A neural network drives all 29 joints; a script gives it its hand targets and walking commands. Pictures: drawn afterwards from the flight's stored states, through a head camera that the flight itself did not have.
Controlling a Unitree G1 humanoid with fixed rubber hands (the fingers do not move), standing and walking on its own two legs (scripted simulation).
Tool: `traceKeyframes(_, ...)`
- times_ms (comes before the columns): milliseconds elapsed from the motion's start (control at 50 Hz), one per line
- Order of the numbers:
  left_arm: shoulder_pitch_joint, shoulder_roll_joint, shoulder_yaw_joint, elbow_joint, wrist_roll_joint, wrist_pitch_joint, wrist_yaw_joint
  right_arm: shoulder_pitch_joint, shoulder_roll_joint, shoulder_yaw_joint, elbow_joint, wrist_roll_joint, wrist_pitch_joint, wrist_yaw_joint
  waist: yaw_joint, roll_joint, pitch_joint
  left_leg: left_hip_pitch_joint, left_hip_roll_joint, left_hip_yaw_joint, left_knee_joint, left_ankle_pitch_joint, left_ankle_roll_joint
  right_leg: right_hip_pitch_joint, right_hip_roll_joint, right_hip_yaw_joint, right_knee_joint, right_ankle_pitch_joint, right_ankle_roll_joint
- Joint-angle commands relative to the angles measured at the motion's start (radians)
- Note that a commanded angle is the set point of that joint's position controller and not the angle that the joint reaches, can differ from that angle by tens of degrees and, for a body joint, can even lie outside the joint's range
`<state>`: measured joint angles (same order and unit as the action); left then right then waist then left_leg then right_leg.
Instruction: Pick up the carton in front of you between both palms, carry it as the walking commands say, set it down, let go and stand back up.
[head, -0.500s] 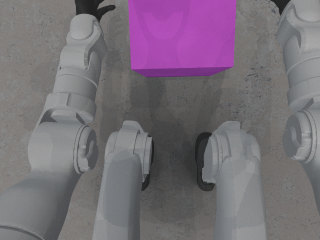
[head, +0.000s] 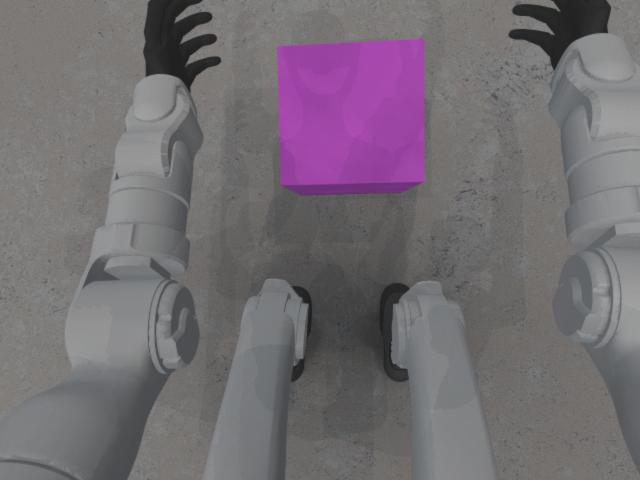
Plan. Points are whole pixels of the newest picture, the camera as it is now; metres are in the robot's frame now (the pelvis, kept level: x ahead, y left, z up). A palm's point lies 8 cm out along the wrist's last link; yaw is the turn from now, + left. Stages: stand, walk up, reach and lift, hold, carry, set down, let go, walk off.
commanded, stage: set down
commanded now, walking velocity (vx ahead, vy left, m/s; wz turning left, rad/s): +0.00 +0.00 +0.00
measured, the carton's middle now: (350, 132) +0.53 -0.01 -0.41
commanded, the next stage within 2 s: let go in 0.28 s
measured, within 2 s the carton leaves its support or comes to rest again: neither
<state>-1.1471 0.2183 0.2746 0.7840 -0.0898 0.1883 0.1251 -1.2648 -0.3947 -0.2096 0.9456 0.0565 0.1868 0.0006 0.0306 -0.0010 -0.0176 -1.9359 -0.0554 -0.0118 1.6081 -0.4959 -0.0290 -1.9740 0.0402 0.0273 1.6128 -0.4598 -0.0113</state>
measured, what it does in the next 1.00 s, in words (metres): rises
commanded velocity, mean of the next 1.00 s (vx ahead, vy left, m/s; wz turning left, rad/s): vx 0.00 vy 0.00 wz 0.00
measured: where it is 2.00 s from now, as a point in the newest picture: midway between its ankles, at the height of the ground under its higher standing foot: (344, 349)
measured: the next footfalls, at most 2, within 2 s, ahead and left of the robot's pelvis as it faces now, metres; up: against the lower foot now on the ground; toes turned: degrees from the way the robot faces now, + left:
none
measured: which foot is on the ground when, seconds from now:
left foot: down 0.00-1.00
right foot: down 0.00-1.00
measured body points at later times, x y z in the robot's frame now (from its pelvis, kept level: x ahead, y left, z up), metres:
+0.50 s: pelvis +0.03 +0.00 +0.13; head +0.33 -0.02 +0.48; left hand +0.50 +0.19 +0.01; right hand +0.52 -0.23 +0.01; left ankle +0.09 +0.12 -0.50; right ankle +0.09 -0.11 -0.50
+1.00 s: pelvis +0.10 +0.01 +0.23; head +0.23 +0.00 +0.66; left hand +0.34 +0.23 +0.13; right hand +0.35 -0.23 +0.13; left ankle +0.09 +0.12 -0.50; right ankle +0.09 -0.11 -0.50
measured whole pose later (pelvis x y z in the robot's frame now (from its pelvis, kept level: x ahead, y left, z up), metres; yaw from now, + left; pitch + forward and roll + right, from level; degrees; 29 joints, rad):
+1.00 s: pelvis +0.10 +0.01 +0.23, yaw -2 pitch +19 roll +0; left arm 0.00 0.18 0.09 0.52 0.00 -0.01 -0.05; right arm -0.06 -0.20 -0.11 0.57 -0.01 -0.01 0.03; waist 0.02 0.02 -0.05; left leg -0.63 -0.03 -0.04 0.61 -0.29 0.00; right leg -0.65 0.03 0.04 0.59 -0.26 0.00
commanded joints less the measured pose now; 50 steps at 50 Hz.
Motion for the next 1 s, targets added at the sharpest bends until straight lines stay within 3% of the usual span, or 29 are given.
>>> traceKeyframes(0,-0.202,0.106,0.016,-0.118,0.01,-0.019,-0.011,-0.249,-0.114,-0.022,-0.117,-0.01,-0.017,0.009,0.004,-0.086,-1.125,0.457,-0.035,0.093,-0.207,0.296,-0.022,0.854,0.027,-0.031,-0.187,0.388,0.031)
traceKeyframes(320,-0.056,0.052,0.065,-0.092,0.107,-0.06,-0.066,-0.094,-0.045,-0.091,-0.081,-0.113,-0.059,0.035,0.004,-0.067,-1.019,0.701,-0.018,0.061,-0.539,0.39,-0.031,1.057,0.014,-0.01,-0.519,0.469,0.038)
traceKeyframes(440,0.191,0.065,0.034,-0.165,0.181,-0.07,-0.11,0.174,0.023,-0.092,-0.209,-0.177,-0.056,0.008,-0.004,-0.058,-1.084,0.858,-0.019,0.053,-0.641,0.467,-0.017,1.262,0.011,-0.002,-0.628,0.583,0.044)
traceKeyframes(580,0.458,0.062,-0.045,-0.292,0.161,-0.102,-0.151,0.461,0.063,-0.038,-0.405,-0.133,-0.099,0.009,0.001,-0.024,-0.917,1.1,-0.001,0.014,-0.76,0.537,0.0,1.331,0.008,0.002,-0.755,0.586,0.031)
traceKeyframes(780,0.87,0.039,-0.115,-0.269,0.108,-0.182,-0.172,0.906,0.103,0.021,-0.384,-0.096,-0.178,0.028,-0.011,-0.006,-0.677,1.327,0.023,-0.031,-0.891,0.642,-0.001,1.445,-0.001,0.018,-0.881,0.62,0.022)
traceKeyframes(980,1.2,0.055,-0.177,-0.377,0.083,-0.224,-0.172,1.254,0.103,0.089,-0.493,-0.061,-0.226,0.034,-0.013,0.005,-0.394,1.604,0.026,-0.031,-1.077,0.629,0.0,1.681,-0.001,0.015,-1.078,0.576,0.023)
